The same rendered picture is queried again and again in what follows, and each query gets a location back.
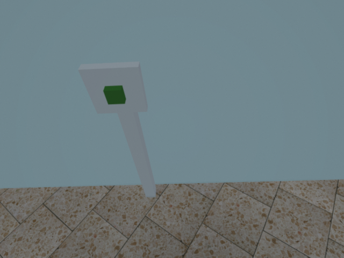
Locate button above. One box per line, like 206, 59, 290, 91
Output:
103, 85, 126, 104

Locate panel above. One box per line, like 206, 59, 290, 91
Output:
78, 61, 156, 197

